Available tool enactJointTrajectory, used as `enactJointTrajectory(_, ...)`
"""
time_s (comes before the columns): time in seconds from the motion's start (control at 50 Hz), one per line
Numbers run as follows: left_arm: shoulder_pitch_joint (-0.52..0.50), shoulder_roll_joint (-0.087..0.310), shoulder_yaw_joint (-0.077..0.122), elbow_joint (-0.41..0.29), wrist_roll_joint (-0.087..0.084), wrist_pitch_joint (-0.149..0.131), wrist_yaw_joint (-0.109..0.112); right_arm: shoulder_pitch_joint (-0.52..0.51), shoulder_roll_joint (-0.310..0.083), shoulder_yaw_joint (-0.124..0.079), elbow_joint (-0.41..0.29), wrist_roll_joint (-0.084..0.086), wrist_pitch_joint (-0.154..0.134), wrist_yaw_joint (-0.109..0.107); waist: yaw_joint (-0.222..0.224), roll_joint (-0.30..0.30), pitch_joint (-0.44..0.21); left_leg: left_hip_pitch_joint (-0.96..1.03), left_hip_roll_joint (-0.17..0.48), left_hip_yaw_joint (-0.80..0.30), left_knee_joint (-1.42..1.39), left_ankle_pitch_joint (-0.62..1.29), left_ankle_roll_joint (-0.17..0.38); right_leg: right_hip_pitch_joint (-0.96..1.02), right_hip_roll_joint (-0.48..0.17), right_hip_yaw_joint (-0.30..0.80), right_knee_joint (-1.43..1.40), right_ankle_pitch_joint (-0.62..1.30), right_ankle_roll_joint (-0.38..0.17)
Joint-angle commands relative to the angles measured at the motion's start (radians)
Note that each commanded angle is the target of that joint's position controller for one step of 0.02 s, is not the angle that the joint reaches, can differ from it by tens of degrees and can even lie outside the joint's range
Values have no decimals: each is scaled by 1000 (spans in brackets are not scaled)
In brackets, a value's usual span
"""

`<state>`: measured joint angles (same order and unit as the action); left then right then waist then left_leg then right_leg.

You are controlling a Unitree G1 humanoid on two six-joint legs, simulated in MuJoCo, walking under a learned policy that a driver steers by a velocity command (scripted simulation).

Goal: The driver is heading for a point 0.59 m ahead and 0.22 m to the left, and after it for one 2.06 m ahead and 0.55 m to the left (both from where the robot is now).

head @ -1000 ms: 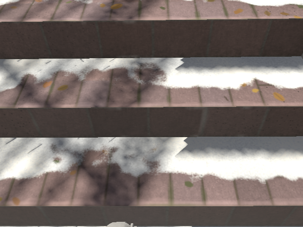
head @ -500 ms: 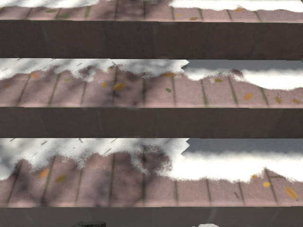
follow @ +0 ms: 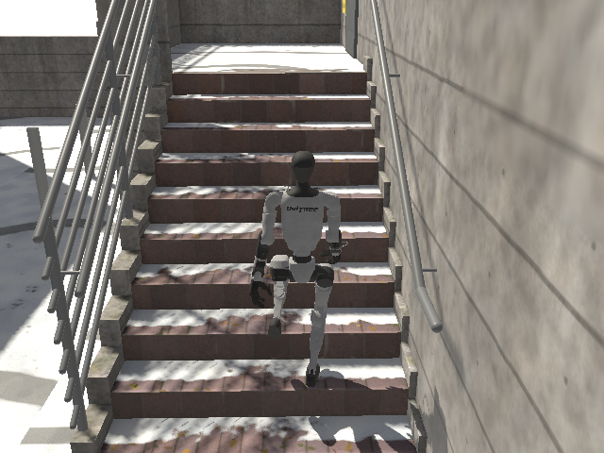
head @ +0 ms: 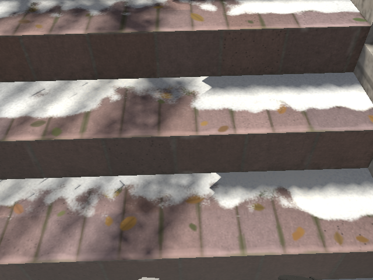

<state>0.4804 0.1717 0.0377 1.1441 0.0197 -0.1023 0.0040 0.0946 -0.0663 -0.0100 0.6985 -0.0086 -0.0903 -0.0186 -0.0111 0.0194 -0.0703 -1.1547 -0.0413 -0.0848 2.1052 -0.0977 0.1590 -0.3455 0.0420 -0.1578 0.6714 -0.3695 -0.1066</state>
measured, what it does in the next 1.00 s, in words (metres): climbs, turning left: left foot 0.17 m higher, then right foot 0.17 m higher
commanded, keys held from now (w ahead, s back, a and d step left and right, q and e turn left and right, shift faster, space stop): w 0.02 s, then w+q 0.98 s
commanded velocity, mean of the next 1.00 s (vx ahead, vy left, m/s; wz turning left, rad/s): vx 0.50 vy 0.00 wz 0.45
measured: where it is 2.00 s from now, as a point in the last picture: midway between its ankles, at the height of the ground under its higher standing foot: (37, 42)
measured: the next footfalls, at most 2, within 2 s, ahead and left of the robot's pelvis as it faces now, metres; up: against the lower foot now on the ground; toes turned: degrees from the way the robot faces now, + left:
left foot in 0.28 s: +0.32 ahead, +0.09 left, +0.17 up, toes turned +10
right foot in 0.72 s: +0.64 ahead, -0.01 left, +0.34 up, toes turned +14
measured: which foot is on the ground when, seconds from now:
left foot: up 0.00-0.26, down 0.28-0.72, up 0.74-1.00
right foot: down 0.00-0.30, up 0.32-0.70, down 0.72-1.00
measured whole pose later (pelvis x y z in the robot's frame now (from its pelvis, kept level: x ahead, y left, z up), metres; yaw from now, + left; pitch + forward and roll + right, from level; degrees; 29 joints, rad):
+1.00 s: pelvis +0.58 +0.08 +0.35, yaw +29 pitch +3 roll -3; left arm 0.39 0.19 0.07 0.98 0.04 -0.14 0.02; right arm 0.05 -0.16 -0.05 0.57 -0.04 -0.01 0.01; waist -0.02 0.06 -0.03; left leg -1.06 -0.03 -0.14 1.79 -0.10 0.11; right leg -0.28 -0.05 -0.27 0.63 -0.37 -0.02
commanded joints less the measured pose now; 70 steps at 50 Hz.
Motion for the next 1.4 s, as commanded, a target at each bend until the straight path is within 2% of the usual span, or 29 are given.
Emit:
enactJointTrajectory(0.02, 7, 6, -26, -40, -13, -60, -10, -51, 93, 53, -69, 20, 26, -29, -23, -61, 208, -274, 7, 86, 234, -117, -12, -65, -254, 310, -444, 111, -68)
enactJointTrajectory(0.14, 190, 56, -1, -39, -39, -40, 51, -275, 28, 55, -203, -2, 65, 22, 64, -94, 102, -51, 120, 279, -400, -195, 4, 183, -227, 163, -732, 266, -58)
enactJointTrajectory(0.18, 216, 77, 4, -52, -35, -31, 67, -240, 58, 52, -167, 6, 82, 30, 74, -96, 55, 8, 108, 336, -475, -269, 39, 380, -256, 61, -669, 751, -64)
enactJointTrajectory(0.22, 174, 115, 4, -122, -63, -35, 71, -113, 40, 50, -99, 37, 88, 19, -26, -148, -119, 488, -27, 416, -756, -331, 67, 339, -297, 7, -446, 1790, -81)
enactJointTrajectory(0.26, 119, 193, 20, -168, -81, -53, 44, 94, -78, 17, -43, -2, 95, 6, -125, -286, -267, 689, -85, 351, -999, -400, 88, 489, -335, -3, -84, 2017, -82)
enactJointTrajectory(0.28, 91, 225, 33, -198, -71, -62, 28, 186, -141, -11, 6, -29, 91, 11, -163, -299, -333, 864, -65, 202, -1105, -425, 105, 400, -302, 13, 148, 1826, -74)
enactJointTrajectory(0.32, -92, 167, 57, -340, -13, -81, -28, 206, -312, -91, 77, -7, 119, -8, -155, 98, -293, 1063, 251, -928, -1849, -598, 258, -289, 52, 159, 1050, 348, 52)
enactJointTrajectory(0.34, -86, 74, 41, -410, 31, -82, -36, 86, -281, -86, 86, 6, 98, -3, -45, 18, -220, 1007, 291, -875, -1882, -498, 223, -449, -21, 284, 1372, 337, 49)
enactJointTrajectory(0.38, -242, -64, -7, -521, 27, -56, -7, 140, -161, -60, 217, -20, 49, -4, 26, -142, 66, 782, 250, -567, -1765, -444, 156, -672, -54, 239, 1517, 325, 9)
enactJointTrajectory(0.4, -256, -101, -31, -545, 23, -33, 3, 166, -89, -39, 268, -25, 30, 3, 64, -149, 139, 703, 198, -413, -1726, -313, 120, -733, -69, 236, 1551, 292, -7)
enactJointTrajectory(0.48, -325, -131, -75, -589, 17, 30, 17, 246, -97, -20, 297, -31, -11, 46, 88, -35, 199, 644, 120, -139, -1759, -1, 19, -885, -86, 148, 1511, 173, -4)
enactJointTrajectory(0.56, -606, -152, -111, -730, 30, 43, 28, 373, -177, -26, 336, -11, -36, 43, 25, 46, 179, 738, 113, -167, -1873, -195, 9, -1038, -126, 106, 1454, -4, -31)
enactJointTrajectory(0.62, -767, -124, -116, -800, 36, 48, -3, 443, -214, -50, 297, 12, 6, -21, -73, 3, 50, 803, 123, -174, -2090, 246, 81, -660, -107, 3, 979, -2, -1)
enactJointTrajectory(0.64, -652, -160, -119, -756, 14, 45, -11, 353, -212, -54, 238, 8, 8, -33, 0, 34, -33, 741, 121, -76, -2038, 632, 76, -350, -67, -26, 768, -20, -17)
enactJointTrajectory(0.7, -230, 40, -30, -609, -39, 66, 25, 219, -407, -123, 121, 21, -48, -8, 227, 136, -342, 1019, 183, -119, -1541, 1522, 58, 47, 7, 44, 440, -22, -15)
enactJointTrajectory(0.72, -163, 105, 0, -577, -17, 54, 28, 143, -392, -133, 77, 39, -84, 22, 274, 91, -394, 966, 126, -114, -1285, 1426, 26, 204, -13, 127, 241, -24, -27)
enactJointTrajectory(0.74, -113, 209, 32, -542, 20, 35, 43, 132, -176, -97, 12, 20, -106, 52, 215, -229, -402, 608, -95, -73, -782, 158, -63, 422, -359, 654, -35, 192, -147)
enactJointTrajectory(0.76, -224, 185, 45, -555, 8, 57, 61, 218, -191, -111, -12, -21, -94, 64, 142, -244, -428, 451, -115, -165, -314, -77, -86, 319, -464, 1065, -244, 121, -246)
enactJointTrajectory(0.8, -360, 14, 13, -476, -9, 32, 58, 146, -109, -81, -80, -63, -49, 55, -2, 18, -15, 232, -30, -52, -219, 79, -68, 16, -402, 795, -192, -360, -181)
enactJointTrajectory(0.86, -232, -112, -18, -298, 28, -14, 40, 157, -35, -38, -104, -41, 33, 22, -56, -22, 92, 104, -22, -106, -55, -47, -36, -76, -349, 489, -221, -123, -70)
enactJointTrajectory(0.96, -233, -4, 11, -252, 20, -58, 6, 51, -93, -36, -144, -28, 89, 28, -92, 11, 144, 78, 38, -88, -335, -15, -58, -68, -301, 133, -378, 128, 1)
enactJointTrajectory(1.04, -112, 124, 46, -241, 29, -98, 11, -39, -105, -68, -162, -43, 96, 8, -51, -49, 90, -51, 42, -58, -185, -84, -37, 216, -399, 94, -453, 332, -51)
enactJointTrajectory(1.2, 137, 126, 48, -126, 32, -60, 33, -448, -25, -19, -322, -30, 80, 2, 87, -152, 208, -535, 119, 78, -280, -541, -16, 678, -402, -21, -612, 321, 3)
enactJointTrajectory(1.26, 33, 72, 20, -148, -45, -20, 32, -374, 1, 19, -312, 7, 90, 73, 45, -72, 99, 390, 125, 328, -921, -193, 23, 250, -304, -101, -762, 903, -66)
enactJointTrajectory(1.3, 54, 314, 65, -191, -39, -48, -3, 188, -112, -46, -173, 7, 102, 48, -155, -248, -274, 1003, -101, 343, -962, -285, 32, 299, -365, -44, -219, 1954, -79)
enactJointTrajectory(1.32, -7, 370, 86, -232, -87, -96, -34, 338, -177, -75, -146, 15, 93, 33, -268, -306, -375, 1239, -5, 27, -1105, -235, 83, 83, -284, 29, 87, 1696, -1)
enactJointTrajectory(1.34, -10, 228, 59, -312, -118, -101, -68, 366, -334, -116, -120, -46, 78, 20, -235, 47, -533, 1462, 339, -518, -1438, -44, 170, -211, -83, 106, 604, 512, 83)
enactJointTrajectory(1.36, -59, 189, 62, -324, -73, -102, -76, 299, -399, -142, -133, -46, 85, 13, -205, 105, -670, 1340, 407, -747, -1618, -52, 146, -157, 46, 317, 1085, 202, 78)
enactJointTrajectory(1.4, -154, 37, 48, -431, -54, -68, -41, 123, -329, -122, -67, -35, 51, 48, -75, 3, -447, 1120, 404, -571, -1610, -262, 99, -321, -65, 286, 1316, 329, 66)
Velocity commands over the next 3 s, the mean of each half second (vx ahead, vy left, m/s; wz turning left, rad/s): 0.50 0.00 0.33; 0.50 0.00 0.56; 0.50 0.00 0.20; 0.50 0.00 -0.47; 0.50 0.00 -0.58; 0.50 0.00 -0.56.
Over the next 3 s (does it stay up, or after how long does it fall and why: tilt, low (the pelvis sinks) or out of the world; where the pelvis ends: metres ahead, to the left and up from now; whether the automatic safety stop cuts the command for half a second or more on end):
stays up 1.63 0.50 0.95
